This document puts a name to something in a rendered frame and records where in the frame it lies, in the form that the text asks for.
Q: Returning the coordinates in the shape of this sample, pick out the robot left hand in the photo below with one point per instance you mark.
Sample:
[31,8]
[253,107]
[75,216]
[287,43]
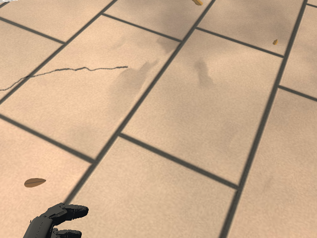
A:
[42,226]

